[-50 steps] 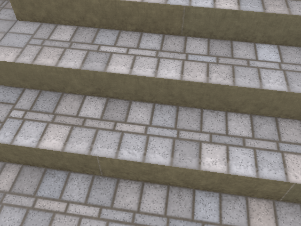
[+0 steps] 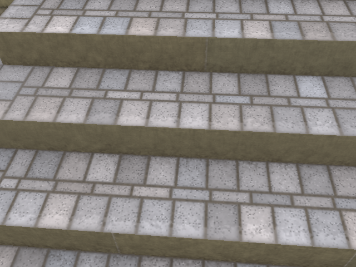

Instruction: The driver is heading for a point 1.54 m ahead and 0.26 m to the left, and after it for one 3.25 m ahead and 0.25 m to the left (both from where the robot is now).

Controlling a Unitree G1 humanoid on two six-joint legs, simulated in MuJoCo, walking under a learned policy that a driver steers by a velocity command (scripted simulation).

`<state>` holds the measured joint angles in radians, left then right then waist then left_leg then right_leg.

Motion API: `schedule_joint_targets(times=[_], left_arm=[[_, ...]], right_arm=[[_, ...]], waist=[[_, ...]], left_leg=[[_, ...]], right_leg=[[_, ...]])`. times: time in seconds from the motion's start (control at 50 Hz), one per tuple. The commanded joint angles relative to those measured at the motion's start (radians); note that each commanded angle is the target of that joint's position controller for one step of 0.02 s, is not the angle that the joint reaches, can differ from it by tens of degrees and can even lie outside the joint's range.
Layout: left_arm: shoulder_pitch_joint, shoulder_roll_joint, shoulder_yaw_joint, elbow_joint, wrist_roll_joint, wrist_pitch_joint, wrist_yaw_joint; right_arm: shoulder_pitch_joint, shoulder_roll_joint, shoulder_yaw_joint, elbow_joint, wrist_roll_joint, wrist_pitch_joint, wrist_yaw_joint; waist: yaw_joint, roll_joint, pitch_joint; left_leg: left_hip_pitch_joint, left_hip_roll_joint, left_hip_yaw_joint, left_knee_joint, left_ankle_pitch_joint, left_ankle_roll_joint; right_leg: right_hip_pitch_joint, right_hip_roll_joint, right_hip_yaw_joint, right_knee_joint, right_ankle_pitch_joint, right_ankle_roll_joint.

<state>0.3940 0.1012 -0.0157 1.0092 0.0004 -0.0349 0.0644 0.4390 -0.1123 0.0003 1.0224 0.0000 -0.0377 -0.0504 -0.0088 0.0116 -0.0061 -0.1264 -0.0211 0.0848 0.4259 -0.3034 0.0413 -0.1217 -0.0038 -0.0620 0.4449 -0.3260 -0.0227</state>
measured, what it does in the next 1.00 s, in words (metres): climbs: left foot 0.15 m higher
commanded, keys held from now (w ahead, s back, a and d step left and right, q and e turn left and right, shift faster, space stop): no key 0.26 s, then w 0.74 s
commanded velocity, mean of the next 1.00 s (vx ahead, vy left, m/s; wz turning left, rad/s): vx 0.27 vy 0.00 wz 0.00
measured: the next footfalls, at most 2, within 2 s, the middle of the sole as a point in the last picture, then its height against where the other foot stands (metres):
left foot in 0.84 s outside the picture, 0.15 m higher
right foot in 1.42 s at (150, 194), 0.15 m higher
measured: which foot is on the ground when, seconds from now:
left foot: down 0.00-0.38, up 0.40-0.82, down 0.84-1.00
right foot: down 0.00-0.84, up 0.86-1.00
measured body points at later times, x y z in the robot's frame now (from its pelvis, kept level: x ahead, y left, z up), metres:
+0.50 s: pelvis +0.00 -0.01 +0.00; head +0.00 -0.01 +0.45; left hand -0.08 +0.22 -0.15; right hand +0.01 -0.25 -0.15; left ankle -0.04 +0.08 -0.69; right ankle -0.06 -0.10 -0.74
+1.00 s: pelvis +0.24 +0.15 +0.08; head +0.25 +0.17 +0.52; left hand +0.35 +0.40 -0.05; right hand +0.30 -0.08 -0.06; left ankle +0.31 +0.23 -0.59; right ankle +0.14 +0.00 -0.43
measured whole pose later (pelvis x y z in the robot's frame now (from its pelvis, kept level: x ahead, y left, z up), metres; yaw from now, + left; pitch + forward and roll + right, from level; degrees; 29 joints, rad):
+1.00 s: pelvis +0.24 +0.15 +0.08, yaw +1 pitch +2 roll +0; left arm 0.20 0.22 0.06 0.83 0.04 -0.11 -0.03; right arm 0.27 -0.16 -0.04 0.94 -0.03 -0.04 0.02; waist 0.03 -0.04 0.00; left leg -0.66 0.04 0.17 1.04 -0.42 0.09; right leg -0.65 -0.01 0.09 1.76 -0.01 -0.10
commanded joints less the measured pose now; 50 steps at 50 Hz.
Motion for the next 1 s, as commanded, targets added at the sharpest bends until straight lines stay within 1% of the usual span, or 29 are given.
schedule_joint_targets(times=[0.02, 0.12, 0.26, 0.3, 0.34, 0.38, 0.42, 0.44, 0.48, 0.52, 0.56, 0.62, 0.66, 0.7, 0.72, 0.74, 0.76, 0.78, 0.8, 0.82, 0.84, 0.86, 0.88, 0.9, 0.92, 0.94, 0.96, 0.98, 1.0], left_arm=[[0.107, 0.073, 0.003, -0.013, -0.004, -0.011, 0.008], [0.084, 0.07, -0.002, -0.013, 0.004, -0.002, 0.009], [0.089, 0.086, 0.0, 0.001, 0.009, 0.001, 0.003], [0.097, 0.091, 0.003, 0.007, 0.01, 0.002, 0.001], [0.103, 0.133, 0.022, 0.0, 0.014, 0.011, -0.002], [0.144, 0.173, 0.047, -0.003, 0.019, 0.024, -0.008], [0.216, 0.198, 0.066, 0.009, 0.016, 0.029, -0.015], [0.243, 0.196, 0.074, 0.023, 0.01, 0.024, -0.019], [0.247, 0.209, 0.085, 0.036, 0.022, 0.002, -0.022], [0.215, 0.227, 0.092, 0.045, 0.03, -0.027, -0.023], [0.207, 0.209, 0.087, 0.058, 0.044, -0.056, -0.032], [0.219, 0.188, 0.073, 0.069, 0.06, -0.085, -0.039], [0.208, 0.205, 0.068, 0.079, 0.057, -0.101, -0.043], [0.171, 0.224, 0.061, 0.086, 0.045, -0.109, -0.04], [0.174, 0.222, 0.054, 0.105, 0.023, -0.098, -0.035], [0.153, 0.224, 0.05, 0.088, 0.008, -0.086, -0.033], [0.128, 0.209, 0.045, 0.083, -0.023, -0.079, -0.03], [0.054, 0.242, 0.047, 0.03, -0.027, -0.08, -0.041], [0.068, 0.325, 0.071, 0.009, -0.027, -0.086, -0.054], [0.033, 0.415, 0.101, 0.0, -0.028, -0.092, -0.062], [0.057, 0.435, 0.118, 0.007, -0.033, -0.099, -0.087], [0.035, 0.224, 0.08, -0.071, -0.019, -0.108, -0.124], [0.072, 0.145, 0.076, -0.091, 0.031, -0.115, -0.13], [0.061, 0.077, 0.072, -0.137, 0.045, -0.103, -0.122], [0.013, 0.07, 0.07, -0.177, 0.054, -0.091, -0.114], [-0.011, 0.052, 0.063, -0.186, 0.063, -0.081, -0.097], [-0.011, 0.037, 0.056, -0.19, 0.057, -0.069, -0.09], [-0.03, 0.034, 0.053, -0.209, 0.048, -0.062, -0.087], [-0.09, 0.025, 0.047, -0.237, 0.039, -0.056, -0.085]], right_arm=[[0.067, -0.076, -0.003, -0.028, 0.005, -0.005, -0.006], [0.049, -0.054, 0.008, -0.018, 0.003, 0.012, -0.012], [0.008, -0.085, 0.01, -0.016, -0.004, 0.019, -0.006], [0.004, -0.093, 0.008, -0.014, -0.007, 0.021, -0.004], [0.001, -0.121, -0.006, -0.018, -0.009, 0.022, 0.0], [-0.048, -0.127, -0.014, -0.045, -0.014, 0.026, 0.008], [-0.114, -0.097, -0.01, -0.092, -0.021, 0.023, 0.02], [-0.159, -0.082, -0.007, -0.12, -0.027, 0.02, 0.026], [-0.225, -0.122, -0.028, -0.17, -0.028, 0.007, 0.041], [-0.25, -0.125, -0.044, -0.203, -0.02, -0.007, 0.051], [-0.311, -0.099, -0.045, -0.257, -0.011, -0.016, 0.047], [-0.447, -0.049, -0.019, -0.371, -0.005, -0.014, 0.034], [-0.558, -0.024, 0.004, -0.458, 0.0, -0.008, 0.024], [-0.622, -0.041, 0.016, -0.534, 0.004, 0.001, 0.022], [-0.654, -0.031, 0.035, -0.579, 0.0, 0.004, 0.03], [-0.587, -0.037, 0.037, -0.573, -0.006, 0.014, 0.054], [-0.543, 0.014, 0.05, -0.571, -0.001, 0.025, 0.073], [-0.422, -0.025, 0.027, -0.519, 0.007, 0.024, 0.082], [-0.201, -0.069, -0.007, -0.437, -0.001, 0.027, 0.075], [0.027, -0.116, -0.038, -0.365, 0.001, 0.027, 0.061], [0.102, -0.205, -0.068, -0.334, -0.026, 0.026, 0.056], [0.126, -0.386, -0.11, -0.269, -0.053, 0.019, 0.036], [0.028, -0.41, -0.126, -0.28, -0.032, 0.027, 0.025], [-0.118, -0.362, -0.112, -0.268, -0.025, 0.022, 0.035], [-0.2, -0.271, -0.093, -0.221, -0.014, 0.012, 0.046], [-0.232, -0.175, -0.073, -0.183, -0.014, -0.007, 0.056], [-0.228, -0.076, -0.049, -0.137, -0.022, -0.02, 0.066], [-0.202, -0.034, -0.036, -0.102, -0.039, -0.038, 0.081], [-0.159, -0.024, -0.036, -0.066, -0.038, -0.054, 0.087]], waist=[[0.005, -0.027, -0.001], [-0.001, -0.034, 0.027], [0.001, -0.014, 0.063], [0.003, -0.015, 0.066], [0.01, -0.033, 0.093], [0.043, -0.088, 0.183], [0.082, -0.15, 0.235], [0.103, -0.161, 0.247], [0.111, -0.115, 0.233], [0.076, -0.094, 0.182], [0.06, -0.086, 0.149], [0.055, -0.04, 0.173], [0.059, -0.064, 0.215], [0.041, -0.07, 0.248], [0.034, -0.08, 0.252], [0.029, -0.054, 0.208], [0.01, -0.084, 0.148], [-0.039, -0.072, 0.06], [-0.122, -0.107, -0.151], [-0.242, -0.152, -0.298], [-0.276, -0.15, -0.385], [-0.192, 0.3, -0.373], [-0.128, 0.32, -0.431], [-0.011, 0.243, -0.325], [0.053, 0.128, -0.162], [0.073, 0.057, -0.068], [0.094, 0.052, -0.032], [0.091, 0.085, -0.025], [0.076, 0.066, -0.003]], left_leg=[[0.025, 0.128, -0.087, -0.021, 0.547, 0.039], [0.028, 0.138, -0.083, -0.038, 0.461, 0.027], [0.014, 0.151, -0.091, -0.075, 0.387, 0.019], [0.0, 0.136, -0.085, -0.079, 0.246, 0.026], [-0.077, 0.095, -0.057, -0.027, -0.028, 0.048], [-0.25, 0.057, -0.032, 0.077, -0.215, 0.053], [-0.406, 0.039, 0.025, 0.237, -0.213, 0.045], [-0.452, 0.058, 0.019, 0.36, -0.178, 0.04], [-0.632, 0.091, -0.023, 0.688, -0.207, 0.027], [-0.798, 0.11, -0.064, 1.027, -0.214, 0.031], [-1.015, 0.124, -0.119, 1.355, -0.255, 0.051], [-1.299, 0.134, -0.15, 1.619, -0.313, 0.079], [-1.4, 0.142, -0.118, 1.654, -0.351, 0.089], [-1.391, 0.182, -0.091, 1.489, -0.354, 0.087], [-1.29, 0.211, -0.069, 1.302, -0.341, 0.093], [-1.038, 0.206, 0.032, 1.133, -0.203, 0.104], [-0.705, 0.201, 0.051, 0.996, -0.098, 0.139], [-0.413, 0.117, 0.126, 0.892, -0.065, 0.14], [-0.145, 0.027, 0.159, 0.905, -0.066, 0.135], [0.015, -0.021, 0.1, 0.762, -0.052, 0.134], [0.094, -0.031, -0.025, 0.571, -0.144, 0.12], [0.179, 0.284, -0.622, 0.135, -0.382, 0.166], [0.065, 0.367, -1.021, -0.165, -0.603, 0.115], [-0.084, 0.374, -1.007, -0.192, -0.823, 0.075], [-0.23, 0.354, -0.905, -0.163, -0.808, 0.067], [-0.331, 0.323, -0.723, -0.052, -0.66, 0.057], [-0.4, 0.283, -0.572, 0.023, -0.538, 0.052], [-0.415, 0.277, -0.513, 0.01, -0.447, 0.073], [-0.389, 0.277, -0.468, -0.018, -0.348, 0.088]], right_leg=[[0.084, -0.126, 0.086, -0.04, 0.7, -0.06], [0.063, -0.129, 0.095, -0.064, 0.689, -0.059], [0.046, -0.126, 0.097, -0.109, 0.544, -0.054], [0.037, -0.105, 0.095, -0.121, 0.374, -0.066], [0.015, -0.084, 0.111, -0.113, 0.05, -0.11], [-0.027, -0.143, 0.242, -0.189, -0.333, -0.165], [-0.015, -0.26, 0.423, -0.295, -0.543, -0.24], [-0.03, -0.315, 0.506, -0.35, -0.574, -0.28], [0.025, -0.377, 0.573, -0.396, -0.47, -0.344], [0.11, -0.366, 0.514, -0.382, -0.356, -0.342], [0.199, -0.35, 0.435, -0.359, -0.266, -0.309], [0.224, -0.364, 0.328, -0.362, -0.2, -0.239], [0.156, -0.364, 0.267, -0.415, -0.21, -0.213], [0.077, -0.342, 0.17, -0.486, -0.225, -0.176], [-0.006, -0.299, 0.12, -0.548, -0.209, -0.153], [-0.125, -0.263, 0.062, -0.625, -0.092, -0.185], [-0.254, -0.25, 0.014, -0.68, 0.083, -0.191], [-0.301, -0.216, -0.041, -0.558, 0.559, -0.201], [-0.217, -0.235, -0.066, -0.278, 1.153, -0.207], [-0.097, -0.245, -0.047, 0.005, 1.38, -0.156], [-0.065, -0.198, 0.003, 0.315, 1.249, -0.104], [-0.43, 0.03, 0.056, 0.777, 0.29, -0.02], [-0.474, 0.084, 0.303, 1.162, 0.133, -0.042], [-0.54, 0.044, 0.334, 1.341, 0.215, -0.047], [-0.589, -0.01, 0.219, 1.369, 0.284, -0.048], [-0.63, -0.033, 0.183, 1.382, 0.359, -0.058], [-0.646, -0.036, 0.18, 1.397, 0.389, -0.076], [-0.703, -0.016, 0.174, 1.511, 0.354, -0.1], [-0.795, -0.01, 0.17, 1.578, 0.313, -0.115]])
